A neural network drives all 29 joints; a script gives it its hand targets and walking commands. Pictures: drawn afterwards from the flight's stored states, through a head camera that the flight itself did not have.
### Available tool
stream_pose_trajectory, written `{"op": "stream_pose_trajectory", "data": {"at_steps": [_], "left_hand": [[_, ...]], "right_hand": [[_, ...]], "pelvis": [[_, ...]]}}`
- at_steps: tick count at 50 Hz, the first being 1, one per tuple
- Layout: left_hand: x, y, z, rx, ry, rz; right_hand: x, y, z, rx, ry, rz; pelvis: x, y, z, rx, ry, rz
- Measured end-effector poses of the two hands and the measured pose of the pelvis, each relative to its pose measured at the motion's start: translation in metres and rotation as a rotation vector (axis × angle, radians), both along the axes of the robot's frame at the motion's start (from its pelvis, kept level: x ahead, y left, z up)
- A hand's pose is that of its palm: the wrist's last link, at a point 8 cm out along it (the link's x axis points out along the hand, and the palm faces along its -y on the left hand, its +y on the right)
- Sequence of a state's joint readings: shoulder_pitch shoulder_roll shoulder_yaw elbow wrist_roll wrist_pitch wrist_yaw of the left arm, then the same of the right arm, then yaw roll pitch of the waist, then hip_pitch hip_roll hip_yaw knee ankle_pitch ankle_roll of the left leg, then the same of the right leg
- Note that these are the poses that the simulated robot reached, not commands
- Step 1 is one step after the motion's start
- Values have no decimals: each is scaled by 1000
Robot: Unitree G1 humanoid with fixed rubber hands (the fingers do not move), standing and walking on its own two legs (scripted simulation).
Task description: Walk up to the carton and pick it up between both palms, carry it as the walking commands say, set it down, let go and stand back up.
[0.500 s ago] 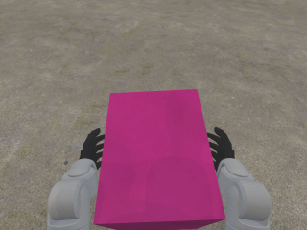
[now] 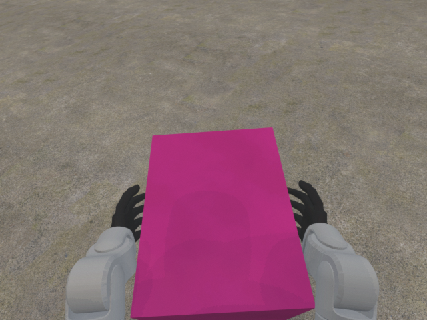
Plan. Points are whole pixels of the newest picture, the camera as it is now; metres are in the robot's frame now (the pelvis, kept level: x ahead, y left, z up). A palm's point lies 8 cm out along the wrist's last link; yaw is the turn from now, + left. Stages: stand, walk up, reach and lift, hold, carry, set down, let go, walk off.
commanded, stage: carry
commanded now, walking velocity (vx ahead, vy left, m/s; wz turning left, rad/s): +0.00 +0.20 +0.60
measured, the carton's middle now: (219, 236) +0.27 -0.01 +0.02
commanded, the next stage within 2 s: none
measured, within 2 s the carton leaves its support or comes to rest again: neither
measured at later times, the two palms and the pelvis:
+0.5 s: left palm out of the picture +0.16 +0.36 +0.07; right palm (173, 249) +0.23 +0.07 +0.06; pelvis -0.04 +0.17 -0.03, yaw +12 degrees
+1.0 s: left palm out of the picture +0.02 +0.54 +0.05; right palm (34, 292) +0.16 +0.27 +0.07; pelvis -0.12 +0.30 -0.02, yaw +26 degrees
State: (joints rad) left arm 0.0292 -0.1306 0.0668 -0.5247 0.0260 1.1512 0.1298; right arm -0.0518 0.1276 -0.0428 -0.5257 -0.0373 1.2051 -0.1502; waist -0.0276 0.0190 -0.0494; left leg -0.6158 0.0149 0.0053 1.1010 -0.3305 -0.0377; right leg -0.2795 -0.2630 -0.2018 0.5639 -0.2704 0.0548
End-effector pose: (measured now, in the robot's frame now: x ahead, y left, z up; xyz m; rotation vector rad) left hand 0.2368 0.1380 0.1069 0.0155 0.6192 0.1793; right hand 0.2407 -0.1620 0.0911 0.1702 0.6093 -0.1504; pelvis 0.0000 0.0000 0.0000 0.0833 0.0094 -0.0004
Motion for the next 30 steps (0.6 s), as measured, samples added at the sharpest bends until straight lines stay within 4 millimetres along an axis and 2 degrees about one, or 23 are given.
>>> {"op": "stream_pose_trajectory", "data": {"at_steps": [6, 10, 13, 15, 19, 26, 30], "left_hand": [[-12, 80, -20, -48, 8, 80], [-15, 140, -50, -86, -11, 123], [-31, 163, -67, -125, 63, 155], [-40, 174, -70, -134, 84, 164], [-53, 197, -62, -116, 56, 188], [-80, 226, -32, -33, -4, 235], [-108, 248, -17, -40, -2, 311]], "right_hand": [[13, 81, -4, -50, 8, 81], [22, 143, -23, -101, -8, 131], [14, 167, -32, -126, 61, 155], [6, 179, -36, -130, 85, 165], [-4, 202, -37, -107, 58, 187], [-17, 233, -31, -23, -2, 232], [-22, 262, -12, -28, -1, 307]], "pelvis": [[-1, 58, -11, -26, 7, 83], [-3, 101, -38, -78, 23, 127], [-13, 118, -33, -95, 20, 140], [-19, 128, -30, -101, 21, 147], [-29, 146, -29, -96, 18, 176], [-43, 170, -28, -86, 12, 230], [-50, 181, -12, -42, 13, 303]]}}
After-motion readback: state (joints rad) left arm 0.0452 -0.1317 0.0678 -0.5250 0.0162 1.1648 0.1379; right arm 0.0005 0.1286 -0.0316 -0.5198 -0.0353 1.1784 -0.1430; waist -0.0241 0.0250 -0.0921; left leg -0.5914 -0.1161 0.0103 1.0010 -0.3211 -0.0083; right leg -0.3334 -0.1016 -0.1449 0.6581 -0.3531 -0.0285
